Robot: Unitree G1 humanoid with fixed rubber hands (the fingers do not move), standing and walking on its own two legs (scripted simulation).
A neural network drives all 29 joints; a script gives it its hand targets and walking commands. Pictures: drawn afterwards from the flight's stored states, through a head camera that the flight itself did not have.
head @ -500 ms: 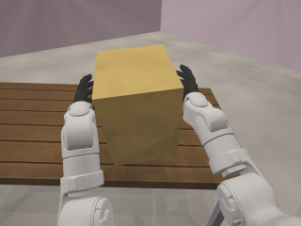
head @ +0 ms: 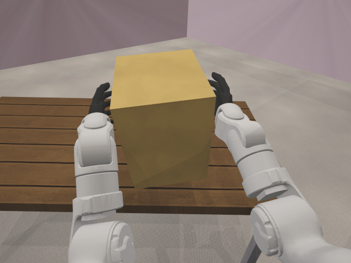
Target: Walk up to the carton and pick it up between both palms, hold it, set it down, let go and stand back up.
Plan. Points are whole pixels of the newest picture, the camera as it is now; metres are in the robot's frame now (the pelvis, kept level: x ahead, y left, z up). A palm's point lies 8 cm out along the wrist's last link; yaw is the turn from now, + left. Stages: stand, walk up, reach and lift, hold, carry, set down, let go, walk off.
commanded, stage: hold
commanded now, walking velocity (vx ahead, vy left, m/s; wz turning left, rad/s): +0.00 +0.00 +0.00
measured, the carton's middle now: (163, 119) +0.39 +0.01 +0.21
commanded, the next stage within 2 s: none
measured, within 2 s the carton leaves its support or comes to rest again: neither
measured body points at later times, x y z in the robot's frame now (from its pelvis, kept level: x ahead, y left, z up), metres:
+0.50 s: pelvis +0.00 +0.01 +0.00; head -0.07 +0.04 +0.44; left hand +0.37 +0.15 +0.24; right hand +0.38 -0.11 +0.25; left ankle +0.05 +0.09 -0.75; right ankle +0.02 -0.08 -0.75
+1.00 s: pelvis +0.00 +0.00 +0.00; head -0.08 +0.04 +0.44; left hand +0.37 +0.16 +0.23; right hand +0.38 -0.11 +0.25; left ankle +0.05 +0.09 -0.75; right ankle +0.02 -0.08 -0.75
